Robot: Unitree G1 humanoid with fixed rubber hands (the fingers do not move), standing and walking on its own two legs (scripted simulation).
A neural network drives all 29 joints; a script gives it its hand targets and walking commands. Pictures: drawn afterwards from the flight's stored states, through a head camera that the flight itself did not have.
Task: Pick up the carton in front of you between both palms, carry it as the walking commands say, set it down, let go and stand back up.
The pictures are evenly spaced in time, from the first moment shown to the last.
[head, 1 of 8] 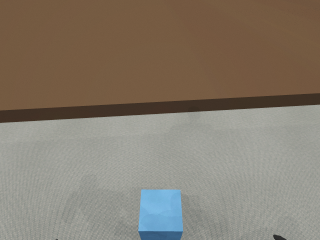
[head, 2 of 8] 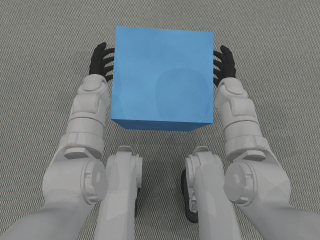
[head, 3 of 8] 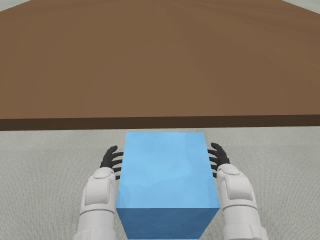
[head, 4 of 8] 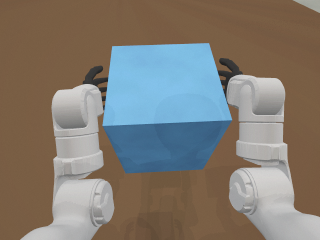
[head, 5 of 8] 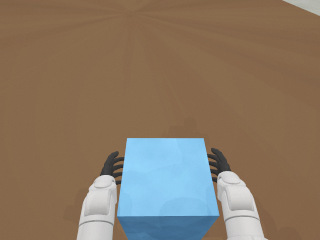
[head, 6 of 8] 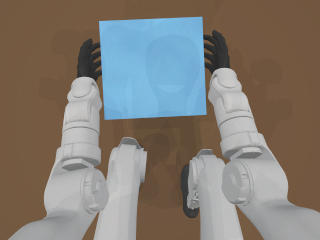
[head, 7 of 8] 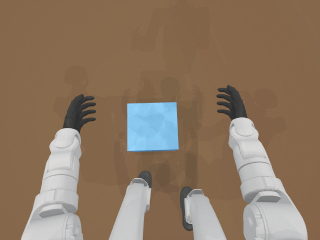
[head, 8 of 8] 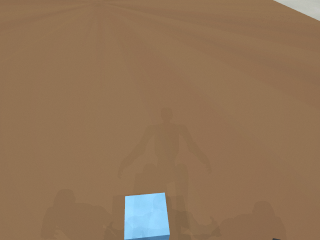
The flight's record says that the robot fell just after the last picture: no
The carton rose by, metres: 0.93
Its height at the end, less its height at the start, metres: +0.15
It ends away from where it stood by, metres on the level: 3.09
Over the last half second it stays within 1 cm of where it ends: yes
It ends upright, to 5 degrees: yes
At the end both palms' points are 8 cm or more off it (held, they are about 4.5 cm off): yes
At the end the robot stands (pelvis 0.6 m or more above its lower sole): yes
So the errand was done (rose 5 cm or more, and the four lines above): yes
